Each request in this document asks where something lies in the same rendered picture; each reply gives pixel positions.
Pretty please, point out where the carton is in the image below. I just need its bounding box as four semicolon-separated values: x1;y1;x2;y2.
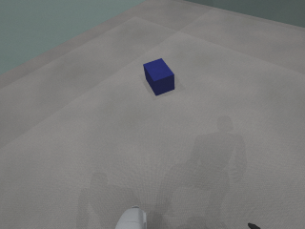
143;58;174;96

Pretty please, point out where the robot left thigh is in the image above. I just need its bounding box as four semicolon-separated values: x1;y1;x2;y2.
114;208;147;229

